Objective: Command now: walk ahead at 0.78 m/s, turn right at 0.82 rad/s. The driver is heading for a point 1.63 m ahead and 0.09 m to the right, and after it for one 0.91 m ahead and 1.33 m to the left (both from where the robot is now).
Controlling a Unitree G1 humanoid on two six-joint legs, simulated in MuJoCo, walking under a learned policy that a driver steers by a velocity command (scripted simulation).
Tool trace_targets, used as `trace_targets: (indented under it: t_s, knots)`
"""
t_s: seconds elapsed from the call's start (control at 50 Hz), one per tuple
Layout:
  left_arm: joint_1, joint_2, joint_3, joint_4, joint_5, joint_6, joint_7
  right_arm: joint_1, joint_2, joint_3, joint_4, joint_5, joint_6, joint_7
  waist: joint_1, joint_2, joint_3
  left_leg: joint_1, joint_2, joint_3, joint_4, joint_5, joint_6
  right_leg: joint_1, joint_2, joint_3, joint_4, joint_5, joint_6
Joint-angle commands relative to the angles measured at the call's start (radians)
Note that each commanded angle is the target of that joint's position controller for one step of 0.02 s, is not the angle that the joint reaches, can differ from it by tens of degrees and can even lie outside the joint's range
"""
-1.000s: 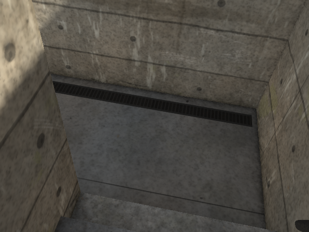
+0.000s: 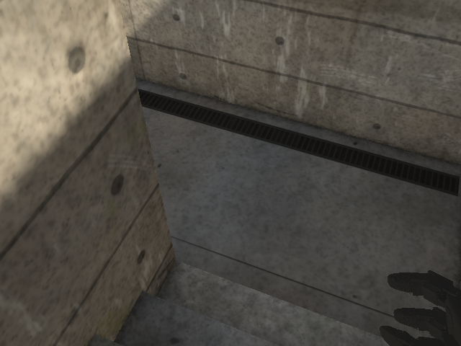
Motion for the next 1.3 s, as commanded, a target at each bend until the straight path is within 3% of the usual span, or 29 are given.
trace_targets:
  t_s: [0.02,0.2,0.26,0.28,0.3,0.32,0.4,0.44,0.48,0.5,0.52,0.54,0.56,0.58,0.62,0.64,0.66,0.72,0.76,0.8,0.84,0.9,0.94,0.96,1.02,1.08,1.14,1.24,1.3]
  knots:
    - [-0.106,0.042,0.007,-0.162,-0.020,-0.036,-0.001,0.143,-0.137,-0.049,-0.025,0.004,0.018,-0.015,-0.108,0.242,-0.221,0.552,0.291,-0.278,-0.016,0.364,0.174,-0.506,-0.040,-0.037,0.178,0.126,0.001]
    - [-0.109,0.065,0.037,-0.188,-0.008,0.009,0.022,0.046,-0.170,-0.055,0.026,0.042,-0.021,-0.018,-0.009,0.088,-0.081,-0.051,0.436,-0.041,0.146,0.150,0.144,-0.444,-0.182,-0.291,0.656,0.096,0.015]
    - [0.246,0.148,0.088,-0.048,-0.004,0.000,0.041,-0.132,-0.178,-0.065,-0.036,0.025,-0.008,-0.017,0.181,-0.008,-0.071,-0.415,0.224,0.241,0.600,-0.014,0.013,0.038,-0.062,-0.437,0.332,0.273,-0.001]
    - [0.372,0.158,0.106,-0.005,-0.011,-0.021,0.033,-0.272,-0.146,-0.061,-0.100,0.042,-0.005,-0.012,0.272,0.011,0.003,-0.630,0.213,0.169,0.980,-0.257,-0.013,0.104,-0.181,-0.236,0.184,0.401,-0.069]
    - [0.307,0.351,0.127,0.016,-0.009,-0.056,0.022,-0.375,-0.064,-0.034,-0.233,0.011,-0.019,-0.002,0.214,-0.418,0.134,-0.876,0.004,0.149,1.234,-0.549,-0.002,-0.028,-0.143,0.200,-0.191,0.230,-0.114]
    - [0.213,0.381,0.127,0.006,-0.030,-0.083,0.014,-0.322,-0.076,-0.034,-0.256,0.018,-0.047,0.010,0.125,-0.430,0.153,-1.038,0.015,0.031,1.196,-0.523,0.024,-0.039,-0.207,0.455,-0.224,0.007,-0.157]
    - [0.010,0.237,0.081,-0.027,0.020,-0.069,0.062,-0.014,-0.211,-0.081,0.006,0.068,-0.092,0.045,-0.048,0.056,-0.101,-0.594,0.055,-0.032,0.629,0.320,0.092,-0.275,-0.137,0.231,0.221,-0.274,-0.039]
    - [-0.132,0.134,0.030,-0.037,0.006,-0.053,0.136,0.118,-0.155,-0.055,0.041,0.033,-0.098,0.077,-0.145,0.143,-0.099,-0.105,-0.019,0.120,0.391,0.905,0.009,-0.607,-0.019,-0.078,0.364,-0.259,0.010]
    - [-0.151,0.089,0.010,0.008,-0.015,-0.068,0.150,0.239,-0.096,-0.038,0.044,0.033,-0.074,0.068,-0.189,0.005,-0.121,0.271,-0.037,0.163,0.289,0.895,0.006,-0.748,-0.014,-0.147,0.356,-0.144,-0.030]
    - [-0.316,0.133,0.024,-0.012,0.009,-0.074,0.133,0.511,-0.127,-0.065,0.134,0.028,-0.068,0.051,-0.345,-0.085,-0.219,0.494,-0.013,0.108,0.495,0.899,0.059,-0.809,-0.009,-0.101,0.604,-0.035,-0.013]
    - [-0.539,0.175,0.032,-0.111,0.003,-0.069,0.109,0.871,-0.179,-0.067,0.219,0.011,-0.057,0.039,-0.549,0.058,-0.195,0.603,0.030,0.112,0.325,0.798,0.151,-0.875,0.048,-0.229,1.045,0.160,0.091]
    - [-0.553,0.084,0.019,-0.144,-0.006,-0.057,0.082,1.023,-0.105,-0.047,0.300,0.040,-0.049,0.036,-0.578,0.385,-0.084,0.695,0.098,-0.027,0.071,0.691,0.198,-1.047,0.118,-0.277,1.479,-0.253,0.085]
    - [-0.531,-0.026,-0.006,-0.154,0.020,-0.079,0.051,0.981,0.066,0.014,0.302,0.034,-0.069,0.046,-0.488,0.306,0.151,0.553,0.138,-0.103,-0.033,0.436,0.204,-1.229,0.171,-0.186,1.739,-0.398,-0.018]
    - [-0.325,-0.179,-0.045,-0.198,0.030,-0.107,0.032,0.792,0.016,0.032,0.232,-0.005,-0.100,0.050,-0.195,0.411,0.100,0.533,0.159,-0.342,0.289,0.808,0.204,-1.364,0.175,0.059,1.722,-0.394,-0.097]
    - [0.056,-0.070,-0.033,-0.030,0.090,-0.128,-0.014,0.329,-0.046,0.005,0.096,0.055,-0.073,0.016,0.201,-0.034,0.035,0.024,0.131,-0.337,0.126,0.737,0.186,-0.973,-0.046,-0.121,0.918,0.109,-0.120]
    - [0.034,-0.004,0.001,0.010,0.130,-0.145,0.011,0.283,-0.111,-0.024,0.083,0.062,-0.056,-0.005,0.183,-0.251,0.046,-0.323,0.040,-0.320,0.031,0.688,0.211,-0.615,-0.087,-0.274,0.670,0.346,-0.021]
    - [0.109,-0.028,0.017,0.025,0.100,-0.158,0.031,0.304,-0.244,-0.076,0.133,0.022,-0.073,-0.020,0.168,-0.070,-0.048,-0.467,0.236,-0.677,0.084,0.677,0.348,-0.364,-0.142,-0.187,0.806,0.580,0.016]
    - [-0.301,0.082,0.041,-0.109,-0.006,-0.133,0.041,0.369,-0.110,-0.048,0.203,0.099,-0.080,-0.056,-0.019,-0.055,0.051,-0.082,0.117,-0.699,0.322,0.155,0.336,-0.741,-0.202,-0.009,0.421,0.649,0.066]
    - [-0.391,-0.031,0.015,-0.149,0.022,-0.125,0.009,0.426,-0.040,-0.041,0.270,0.113,-0.025,-0.098,-0.119,-0.121,0.079,-0.287,-0.042,-0.501,0.343,-0.073,0.296,-0.330,-0.155,-0.107,-0.057,0.855,0.077]
    - [-0.272,-0.023,0.050,-0.159,0.002,-0.112,-0.025,0.436,-0.087,-0.057,0.312,0.069,0.016,-0.093,-0.116,0.080,0.059,-0.286,-0.031,-0.511,0.420,0.046,0.313,-0.138,-0.117,-0.166,-0.037,0.625,0.063]
    - [0.216,0.083,0.122,0.008,-0.005,-0.100,-0.018,0.365,-0.058,-0.058,0.317,0.054,0.003,-0.053,0.127,0.120,-0.059,-0.329,-0.083,-0.446,0.801,0.149,0.265,0.185,-0.186,-0.218,-0.071,0.552,0.004]
    - [0.402,0.075,0.103,0.142,0.026,-0.116,-0.034,0.620,0.111,-0.027,0.329,0.094,-0.035,-0.011,0.055,-0.294,-0.145,-0.885,-0.219,-0.334,1.721,-0.574,0.124,0.627,-0.450,-0.021,0.221,1.096,-0.084]
    - [0.310,0.103,0.124,0.193,-0.002,-0.122,-0.073,0.504,0.065,-0.030,0.223,0.120,-0.025,-0.051,-0.044,-0.134,-0.112,-0.939,-0.058,-0.170,1.603,-0.291,0.113,0.323,-0.553,0.248,-0.115,0.233,-0.167]
    - [0.230,0.012,0.101,0.224,0.006,-0.121,-0.066,0.354,0.095,-0.020,0.172,0.120,0.000,-0.070,-0.052,0.004,0.008,-0.995,0.023,-0.102,1.568,-0.165,0.129,0.137,-0.511,0.290,-0.248,-0.201,-0.156]
    - [0.123,-0.132,0.043,0.310,0.015,-0.166,-0.011,0.328,0.096,-0.013,0.138,0.102,0.024,-0.070,-0.144,0.010,0.204,-0.950,0.123,-0.225,1.336,0.165,0.140,-0.249,-0.425,0.083,-0.117,-0.013,0.009]
    - [0.081,-0.013,0.060,0.340,0.079,-0.155,0.058,0.307,0.059,-0.041,0.144,0.080,0.027,-0.039,-0.167,-0.064,0.160,-0.720,0.112,-0.187,0.939,0.429,0.074,-0.389,-0.375,-0.089,-0.121,0.193,-0.027]
    - [0.121,-0.020,0.062,0.329,0.054,-0.172,0.090,0.168,-0.011,-0.054,0.111,0.082,0.008,0.017,-0.102,-0.004,0.116,-0.650,0.086,-0.176,0.493,0.907,0.120,-0.257,-0.319,-0.263,-0.007,0.063,0.036]
    - [0.284,-0.020,0.060,0.370,0.053,-0.156,0.070,-0.012,0.015,-0.049,0.036,0.099,0.021,0.066,0.042,-0.077,0.169,-0.497,0.058,-0.034,0.274,0.913,0.144,-0.125,-0.317,-0.424,0.147,0.112,0.022]
    - [0.132,0.062,0.091,0.327,0.049,-0.148,0.055,0.147,-0.071,-0.075,0.109,0.103,0.034,0.066,-0.049,-0.045,0.119,-0.361,0.061,0.088,0.213,0.715,0.167,-0.024,-0.367,-0.472,0.442,0.518,0.035]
